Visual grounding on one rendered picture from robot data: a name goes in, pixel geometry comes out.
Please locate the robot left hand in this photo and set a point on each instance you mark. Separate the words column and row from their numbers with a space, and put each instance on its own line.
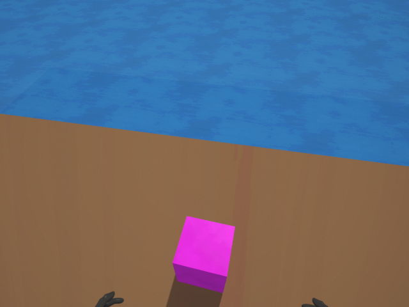
column 107, row 300

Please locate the carton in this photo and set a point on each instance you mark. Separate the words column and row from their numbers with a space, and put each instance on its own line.
column 203, row 254

